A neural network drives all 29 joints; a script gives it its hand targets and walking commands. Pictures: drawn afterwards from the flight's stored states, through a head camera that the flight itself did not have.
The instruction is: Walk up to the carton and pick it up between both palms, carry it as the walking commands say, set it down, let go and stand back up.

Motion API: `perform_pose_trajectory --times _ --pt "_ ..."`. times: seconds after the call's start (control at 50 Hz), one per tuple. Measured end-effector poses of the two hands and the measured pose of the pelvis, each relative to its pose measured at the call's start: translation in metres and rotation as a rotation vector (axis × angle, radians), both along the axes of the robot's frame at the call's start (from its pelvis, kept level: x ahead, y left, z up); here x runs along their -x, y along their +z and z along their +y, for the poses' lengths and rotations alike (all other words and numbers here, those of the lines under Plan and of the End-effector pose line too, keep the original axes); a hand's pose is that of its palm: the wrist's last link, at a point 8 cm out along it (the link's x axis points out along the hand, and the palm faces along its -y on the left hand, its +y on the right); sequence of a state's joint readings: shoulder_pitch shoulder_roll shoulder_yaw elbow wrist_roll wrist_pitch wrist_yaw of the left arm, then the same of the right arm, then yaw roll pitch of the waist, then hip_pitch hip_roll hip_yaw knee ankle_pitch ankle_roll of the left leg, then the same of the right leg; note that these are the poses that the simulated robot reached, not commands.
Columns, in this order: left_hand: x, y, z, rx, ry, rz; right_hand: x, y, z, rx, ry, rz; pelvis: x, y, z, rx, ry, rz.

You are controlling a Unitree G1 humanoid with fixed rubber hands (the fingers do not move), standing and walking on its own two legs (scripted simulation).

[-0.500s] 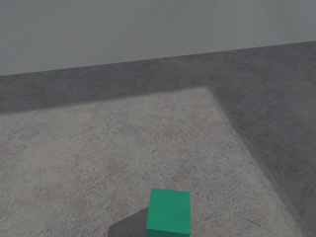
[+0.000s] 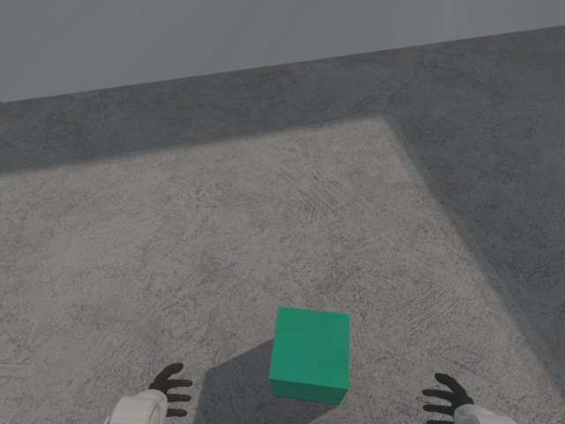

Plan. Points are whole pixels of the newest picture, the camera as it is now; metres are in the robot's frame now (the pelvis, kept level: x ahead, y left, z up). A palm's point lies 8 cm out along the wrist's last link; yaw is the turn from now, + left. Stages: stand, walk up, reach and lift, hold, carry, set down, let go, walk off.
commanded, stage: reach and lift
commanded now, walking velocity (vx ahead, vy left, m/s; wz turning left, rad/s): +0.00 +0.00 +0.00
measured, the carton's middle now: (309, 357) +0.40 -0.03 -0.63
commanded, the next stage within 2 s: none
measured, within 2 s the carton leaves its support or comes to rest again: neither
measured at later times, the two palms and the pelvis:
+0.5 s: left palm (175, 410) +0.18 +0.21 -0.15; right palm out of the picture +0.17 -0.22 -0.15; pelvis -0.07 -0.01 -0.05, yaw +1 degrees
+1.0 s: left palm (206, 313) +0.36 +0.19 -0.18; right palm (416, 334) +0.33 -0.21 -0.18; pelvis -0.09 -0.01 -0.09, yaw +1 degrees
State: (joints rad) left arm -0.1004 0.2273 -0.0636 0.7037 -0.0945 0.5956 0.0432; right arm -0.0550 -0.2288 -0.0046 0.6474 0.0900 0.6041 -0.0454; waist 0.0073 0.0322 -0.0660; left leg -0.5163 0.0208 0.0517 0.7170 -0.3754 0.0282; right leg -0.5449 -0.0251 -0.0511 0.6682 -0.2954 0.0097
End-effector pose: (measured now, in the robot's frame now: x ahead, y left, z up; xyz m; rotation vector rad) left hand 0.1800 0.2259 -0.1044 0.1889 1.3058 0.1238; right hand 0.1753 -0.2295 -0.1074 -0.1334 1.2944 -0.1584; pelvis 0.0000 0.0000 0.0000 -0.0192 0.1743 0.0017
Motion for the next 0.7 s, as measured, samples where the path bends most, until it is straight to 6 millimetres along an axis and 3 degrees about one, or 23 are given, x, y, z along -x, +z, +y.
perform_pose_trajectory --times 0.06,0.14,0.22,0.3,0.5,0.7 --pt "0.004 0.000 -0.010 0.035 0.010 0.038 0.003 0.001 0.007 -0.017 0.006 0.051 -0.004 0.003 -0.002 -0.003 0.004 0.036" --pt "0.023 -0.009 -0.020 0.072 0.022 0.047 0.026 -0.007 0.016 -0.026 0.010 0.071 -0.004 0.003 -0.005 -0.007 0.012 0.060" --pt "0.030 -0.023 -0.019 0.073 0.013 -0.014 0.038 -0.020 0.018 -0.033 -0.001 0.013 0.008 -0.009 -0.007 -0.012 0.013 0.104" --pt "0.023 -0.035 -0.017 0.067 -0.020 -0.087 0.034 -0.031 0.014 -0.031 -0.006 -0.074 0.025 -0.025 -0.009 -0.012 0.015 0.124" --pt "-0.004 -0.048 -0.018 0.069 -0.047 -0.191 0.009 -0.043 0.012 -0.046 -0.002 -0.191 0.068 -0.052 -0.012 -0.013 0.023 0.074" --pt "-0.072 -0.047 -0.021 0.074 -0.044 -0.289 -0.059 -0.048 0.017 -0.030 -0.006 -0.287 0.098 -0.069 -0.014 -0.015 0.025 0.088"
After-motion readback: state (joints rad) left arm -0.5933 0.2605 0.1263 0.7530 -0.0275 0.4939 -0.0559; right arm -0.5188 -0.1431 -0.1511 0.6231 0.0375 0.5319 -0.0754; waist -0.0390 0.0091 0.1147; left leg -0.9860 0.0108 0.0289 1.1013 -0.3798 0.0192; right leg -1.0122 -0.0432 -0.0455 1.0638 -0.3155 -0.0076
